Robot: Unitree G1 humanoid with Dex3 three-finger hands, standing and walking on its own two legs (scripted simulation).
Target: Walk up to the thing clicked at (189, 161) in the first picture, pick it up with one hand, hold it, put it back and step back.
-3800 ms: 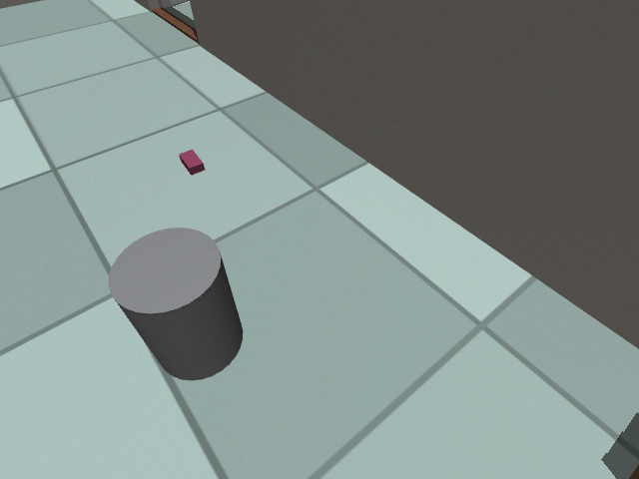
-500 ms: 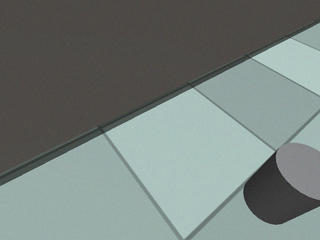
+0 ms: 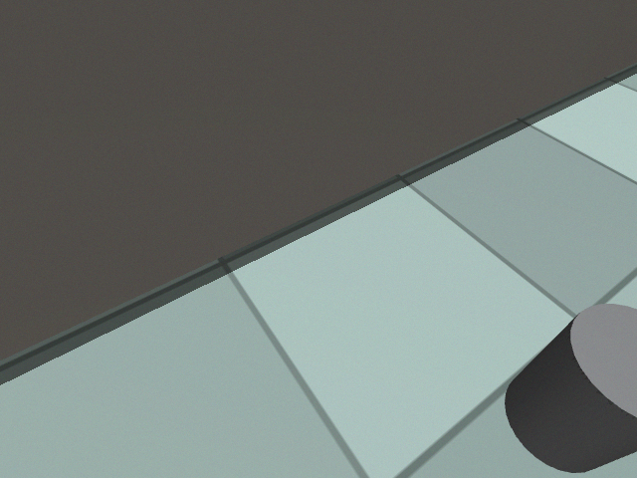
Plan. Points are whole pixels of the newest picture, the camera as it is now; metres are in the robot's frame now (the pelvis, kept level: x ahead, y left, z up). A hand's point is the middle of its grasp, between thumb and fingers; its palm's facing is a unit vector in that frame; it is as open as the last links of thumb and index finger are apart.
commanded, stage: walk up
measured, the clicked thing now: out of the picture +0.66 -1.72 -0.75
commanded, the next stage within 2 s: stand in 0.30 s
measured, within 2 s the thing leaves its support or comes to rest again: neither
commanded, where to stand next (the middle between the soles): +0.07 -0.02 m, yaw -4 degrees
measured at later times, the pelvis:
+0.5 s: pelvis +0.00 -0.01 +0.01, yaw -1 degrees
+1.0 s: pelvis +0.00 -0.02 +0.01, yaw -2 degrees
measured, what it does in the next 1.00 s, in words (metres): stands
